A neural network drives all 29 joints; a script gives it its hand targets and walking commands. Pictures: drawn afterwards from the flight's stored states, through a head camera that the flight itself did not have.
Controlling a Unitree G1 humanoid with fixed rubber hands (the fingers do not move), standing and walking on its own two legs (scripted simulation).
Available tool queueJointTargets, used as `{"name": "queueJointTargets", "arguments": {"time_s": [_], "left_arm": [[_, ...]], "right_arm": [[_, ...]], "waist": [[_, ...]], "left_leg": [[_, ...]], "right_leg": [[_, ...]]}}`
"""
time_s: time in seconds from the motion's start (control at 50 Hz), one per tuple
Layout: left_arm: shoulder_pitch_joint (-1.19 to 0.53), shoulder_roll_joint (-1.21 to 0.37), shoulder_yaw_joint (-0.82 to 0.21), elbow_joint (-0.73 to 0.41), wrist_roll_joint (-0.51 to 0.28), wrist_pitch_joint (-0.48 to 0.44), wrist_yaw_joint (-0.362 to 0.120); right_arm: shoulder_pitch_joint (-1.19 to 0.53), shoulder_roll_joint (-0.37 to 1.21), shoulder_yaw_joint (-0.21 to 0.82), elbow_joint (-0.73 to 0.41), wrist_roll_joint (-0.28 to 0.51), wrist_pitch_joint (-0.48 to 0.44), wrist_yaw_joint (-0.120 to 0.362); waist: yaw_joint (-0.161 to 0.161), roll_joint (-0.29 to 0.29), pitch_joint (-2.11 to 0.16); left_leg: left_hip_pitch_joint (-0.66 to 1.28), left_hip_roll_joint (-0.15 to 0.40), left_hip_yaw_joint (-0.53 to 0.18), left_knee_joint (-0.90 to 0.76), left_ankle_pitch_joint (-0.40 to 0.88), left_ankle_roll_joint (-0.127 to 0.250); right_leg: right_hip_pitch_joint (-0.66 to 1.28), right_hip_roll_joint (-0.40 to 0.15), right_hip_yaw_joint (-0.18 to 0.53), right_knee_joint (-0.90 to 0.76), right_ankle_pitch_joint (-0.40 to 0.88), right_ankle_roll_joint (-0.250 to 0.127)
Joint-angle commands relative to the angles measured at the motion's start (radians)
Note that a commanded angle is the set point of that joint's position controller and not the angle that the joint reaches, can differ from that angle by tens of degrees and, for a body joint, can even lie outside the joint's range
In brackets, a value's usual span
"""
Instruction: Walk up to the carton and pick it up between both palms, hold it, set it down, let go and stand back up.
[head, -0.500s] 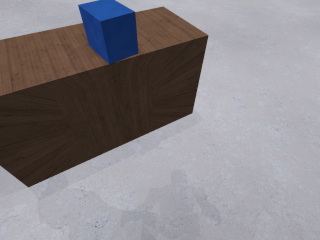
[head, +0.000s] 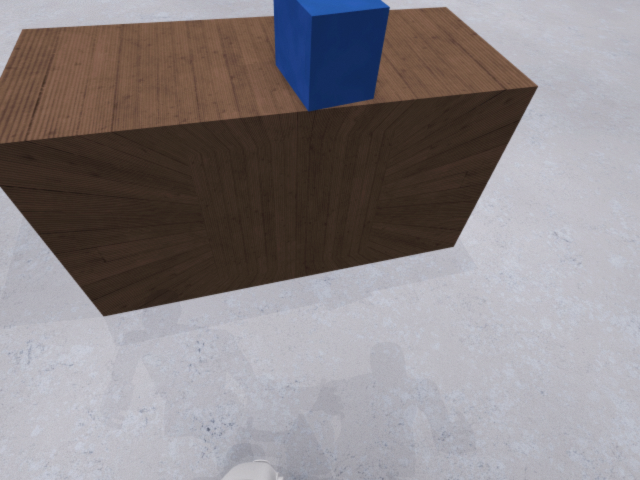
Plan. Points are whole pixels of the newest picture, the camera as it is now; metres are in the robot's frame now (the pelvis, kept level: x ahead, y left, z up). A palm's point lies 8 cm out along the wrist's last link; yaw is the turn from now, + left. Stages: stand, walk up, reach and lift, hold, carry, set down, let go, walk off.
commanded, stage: walk up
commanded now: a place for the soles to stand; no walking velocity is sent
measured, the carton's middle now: (325, 39) +1.01 +0.01 +0.06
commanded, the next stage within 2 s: none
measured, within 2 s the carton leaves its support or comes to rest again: neither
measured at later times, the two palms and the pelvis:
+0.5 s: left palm out of the picture +0.13 +0.25 -0.12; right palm (579, 422) +0.23 -0.37 -0.12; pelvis +0.11 -0.07 -0.03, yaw +10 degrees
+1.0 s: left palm (175, 439) +0.20 +0.21 -0.14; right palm (572, 370) +0.31 -0.41 -0.14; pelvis +0.18 -0.11 -0.04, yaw +14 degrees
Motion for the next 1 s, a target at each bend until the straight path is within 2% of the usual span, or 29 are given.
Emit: {"name": "queueJointTargets", "arguments": {"time_s": [0.0, 0.04, 0.1, 0.16, 0.24, 0.3, 0.32, 0.34, 0.36, 0.38, 0.4, 0.44, 0.5, 0.54, 0.56, 0.58, 0.6, 0.62, 0.64, 0.68, 0.72, 0.76, 0.8, 0.82, 0.84, 0.86, 0.9, 0.94, 0.98], "left_arm": [[-0.111, 0.255, 0.038, -0.176, -0.013, -0.026, 0.009], [-0.083, 0.25, 0.035, -0.139, -0.006, -0.023, 0.008], [-0.004, 0.241, 0.041, -0.096, 0.004, -0.012, -0.005], [-0.027, 0.234, 0.053, -0.11, 0.007, -0.002, -0.017], [-0.063, 0.247, 0.07, -0.132, 0.013, -0.006, -0.026], [-0.008, 0.252, 0.083, -0.125, 0.016, -0.025, -0.024], [0.055, 0.266, 0.093, -0.106, 0.019, -0.037, -0.019], [0.116, 0.342, 0.109, -0.101, 0.018, -0.052, -0.014], [0.091, 0.388, 0.112, -0.114, -0.007, -0.055, -0.015], [0.026, 0.371, 0.102, -0.14, -0.021, -0.049, -0.008], [-0.003, 0.362, 0.099, -0.146, -0.022, -0.043, 0.002], [-0.046, 0.319, 0.086, -0.144, -0.01, -0.038, 0.01], [-0.049, 0.312, 0.071, -0.14, 0.003, -0.029, 0.002], [-0.127, 0.26, 0.041, -0.151, -0.008, -0.013, 0.001], [-0.136, 0.191, 0.015, -0.159, -0.011, -0.003, 0.006], [-0.147, 0.138, 0.002, -0.189, -0.017, -0.002, 0.006], [-0.146, 0.256, 0.032, -0.173, -0.009, 0.005, 0.019], [-0.144, 0.278, 0.038, -0.15, -0.013, 0.005, 0.025], [-0.119, 0.268, 0.042, -0.124, -0.016, 0.003, 0.027], [-0.054, 0.243, 0.038, -0.081, -0.015, -0.001, 0.031], [-0.029, 0.217, 0.04, -0.054, -0.017, -0.001, 0.028], [-0.018, 0.201, 0.04, -0.043, -0.025, -0.004, 0.031], [0.042, 0.192, 0.044, -0.009, -0.021, -0.017, 0.038], [0.057, 0.233, 0.055, 0.0, -0.008, -0.03, 0.045], [0.037, 0.336, 0.069, -0.018, -0.008, -0.039, 0.045], [-0.015, 0.356, 0.071, -0.022, -0.019, -0.043, 0.039], [-0.093, 0.332, 0.052, -0.031, -0.023, -0.037, 0.052], [-0.151, 0.308, 0.039, -0.024, -0.02, -0.031, 0.052], [-0.19, 0.263, 0.012, -0.021, -0.024, -0.022, 0.043]], "right_arm": [[0.19, -0.39, -0.11, -0.109, 0.031, -0.033, -0.034], [0.106, -0.31, -0.078, -0.154, 0.021, -0.036, -0.052], [0.089, -0.307, -0.07, -0.164, 0.009, -0.049, -0.058], [0.09, -0.327, -0.077, -0.169, 0.001, -0.058, -0.059], [0.066, -0.352, -0.079, -0.175, -0.002, -0.058, -0.066], [0.011, -0.345, -0.066, -0.182, -0.007, -0.056, -0.069], [-0.015, -0.313, -0.05, -0.187, -0.003, -0.053, -0.067], [-0.039, -0.24, -0.024, -0.205, 0.01, -0.056, -0.077], [-0.016, -0.242, -0.013, -0.183, 0.012, -0.058, -0.097], [0.0, -0.276, -0.012, -0.153, 0.014, -0.06, -0.104], [0.035, -0.293, -0.019, -0.127, 0.017, -0.066, -0.1], [0.065, -0.306, -0.031, -0.087, 0.013, -0.069, -0.086], [0.067, -0.272, -0.043, -0.082, 0.017, -0.063, -0.062], [0.206, -0.253, -0.061, -0.029, 0.007, -0.069, -0.063], [0.305, -0.283, -0.082, -0.001, -0.008, -0.072, -0.073], [0.334, -0.423, -0.11, -0.038, -0.015, -0.078, -0.085], [0.253, -0.443, -0.104, -0.072, 0.016, -0.075, -0.089], [0.193, -0.422, -0.092, -0.08, 0.018, -0.068, -0.096], [0.158, -0.393, -0.078, -0.079, 0.01, -0.066, -0.103], [0.113, -0.35, -0.067, -0.085, 0.006, -0.063, -0.104], [0.081, -0.32, -0.055, -0.089, 0.0, -0.061, -0.098], [0.043, -0.316, -0.048, -0.091, 0.0, -0.054, -0.094], [-0.025, -0.297, -0.03, -0.094, 0.01, -0.039, -0.087], [-0.018, -0.239, -0.008, -0.091, 0.015, -0.028, -0.082], [-0.047, -0.225, -0.007, -0.098, 0.024, -0.019, -0.091], [-0.074, -0.275, -0.013, -0.071, 0.018, -0.013, -0.105], [-0.027, -0.286, -0.015, -0.014, 0.024, -0.021, -0.101], [0.031, -0.284, -0.016, 0.039, 0.021, -0.03, -0.092], [0.081, -0.265, -0.027, 0.076, 0.011, -0.038, -0.084]], "waist": [[-0.102, 0.13, -0.176], [-0.055, 0.064, -0.079], [-0.029, 0.113, -0.09], [-0.037, 0.145, -0.065], [-0.036, 0.162, -0.04], [0.029, 0.138, -0.047], [0.078, 0.036, -0.054], [0.13, -0.293, -0.049], [0.099, -0.316, -0.037], [0.054, -0.16, -0.014], [0.029, -0.108, -0.017], [0.013, -0.105, -0.032], [0.012, -0.173, -0.034], [-0.085, -0.096, -0.087], [-0.137, 0.035, -0.113], [-0.168, 0.368, -0.147], [-0.128, 0.137, -0.157], [-0.095, 0.073, -0.113], [-0.075, 0.08, -0.092], [-0.053, 0.161, -0.104], [-0.042, 0.185, -0.113], [-0.032, 0.215, -0.132], [0.027, 0.197, -0.169], [0.052, 0.032, -0.169], [0.06, -0.205, -0.175], [0.043, -0.123, -0.139], [0.005, -0.063, -0.092], [-0.028, -0.141, -0.105], [-0.077, -0.127, -0.122]], "left_leg": [[0.39, 0.411, -0.91, -0.478, -0.387, 0.273], [0.29, 0.368, -0.742, -0.411, -0.314, 0.257], [0.114, 0.313, -0.541, -0.334, -0.082, 0.233], [0.021, 0.3, -0.536, -0.305, -0.12, 0.234], [-0.078, 0.28, -0.576, -0.268, -0.344, 0.222], [-0.241, 0.229, -0.517, -0.118, -0.361, 0.19], [-0.368, 0.155, -0.419, 0.048, -0.36, 0.143], [-0.56, -0.046, -0.181, 0.404, -0.351, 0.045], [-0.646, -0.091, -0.112, 0.586, -0.435, 0.005], [-0.618, -0.01, -0.171, 0.622, -0.361, -0.006], [-0.559, 0.033, -0.157, 0.601, -0.336, -0.014], [-0.416, 0.092, -0.11, 0.506, -0.317, -0.016], [-0.197, 0.068, -0.018, 0.299, -0.269, -0.009], [0.167, 0.015, 0.002, 0.081, -0.111, 0.007], [0.315, 0.034, -0.125, -0.038, -0.185, 0.017], [0.299, 0.368, -0.85, -0.389, -0.478, 0.142], [0.264, 0.467, -1.016, -0.427, -0.372, 0.215], [0.234, 0.454, -0.925, -0.363, -0.298, 0.236], [0.228, 0.426, -0.819, -0.289, -0.184, 0.241], [0.145, 0.374, -0.614, -0.2, 0.062, 0.236], [0.034, 0.34, -0.504, -0.146, 0.238, 0.232], [-0.033, 0.312, -0.439, -0.097, 0.32, 0.219], [-0.201, 0.234, -0.316, 0.028, 0.215, 0.142], [-0.334, 0.144, -0.217, 0.22, 0.06, 0.064], [-0.402, 0.007, -0.066, 0.44, -0.217, -0.016], [-0.4, 0.009, -0.159, 0.508, -0.395, -0.026], [-0.343, 0.056, -0.152, 0.489, -0.365, -0.021], [-0.208, 0.065, -0.089, 0.36, -0.307, -0.008], [0.036, 0.037, -0.067, 0.134, -0.158, 0.008]], "right_leg": [[-0.529, -0.007, 0.19, 0.444, -0.036, -0.027], [-0.558, -0.066, 0.21, 0.411, 0.016, -0.016], [-0.401, -0.093, 0.164, 0.277, 0.009, 0.002], [-0.372, -0.087, 0.139, 0.2, 0.037, 0.0], [-0.371, -0.062, 0.128, 0.152, 0.05, -0.012], [-0.202, -0.013, 0.105, 0.039, 0.052, -0.032], [-0.095, -0.021, 0.188, -0.086, -0.095, -0.046], [0.032, -0.182, 0.581, -0.449, -0.354, -0.129], [0.071, -0.365, 0.895, -0.612, -0.27, -0.228], [0.029, -0.4, 0.867, -0.592, -0.178, -0.269], [-0.004, -0.392, 0.778, -0.538, -0.124, -0.297], [-0.104, -0.359, 0.583, -0.44, -0.019, -0.292], [-0.268, -0.314, 0.407, -0.408, 0.031, -0.275], [-0.484, -0.21, 0.233, -0.228, -0.02, -0.196], [-0.602, -0.131, 0.121, 0.013, -0.006, -0.127], [-0.747, 0.042, 0.005, 0.379, -0.025, -0.026], [-0.705, 0.014, 0.152, 0.452, -0.142, -0.007], [-0.692, -0.016, 0.186, 0.453, -0.119, 0.001], [-0.689, -0.038, 0.188, 0.434, -0.085, 0.002], [-0.582, -0.056, 0.162, 0.37, -0.047, -0.008], [-0.445, -0.045, 0.121, 0.311, -0.045, -0.013], [-0.347, -0.022, 0.076, 0.214, -0.019, -0.018], [-0.098, 0.014, 0.05, -0.024, 0.136, -0.039], [-0.014, -0.039, 0.217, -0.204, 0.061, -0.058], [-0.066, -0.303, 0.648, -0.413, -0.009, -0.187], [-0.096, -0.387, 0.761, -0.455, 0.067, -0.27], [-0.152, -0.362, 0.623, -0.375, 0.118, -0.292], [-0.229, -0.304, 0.488, -0.295, 0.217, -0.247], [-0.384, -0.21, 0.343, -0.199, 0.192, -0.167]]}}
